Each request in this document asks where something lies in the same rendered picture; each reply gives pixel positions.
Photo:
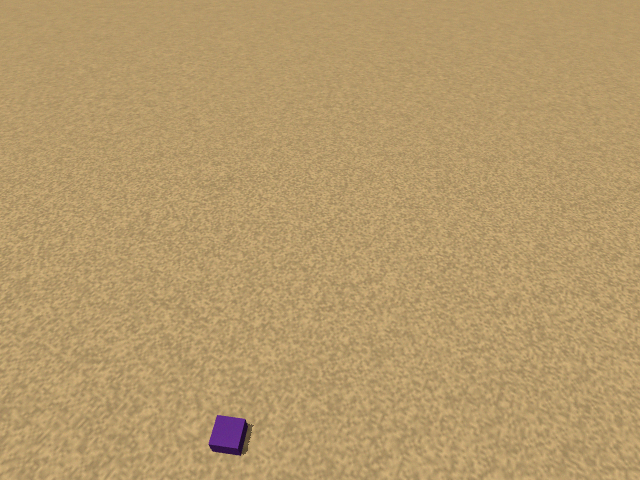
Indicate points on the small box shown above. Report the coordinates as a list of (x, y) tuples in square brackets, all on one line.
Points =
[(228, 435)]

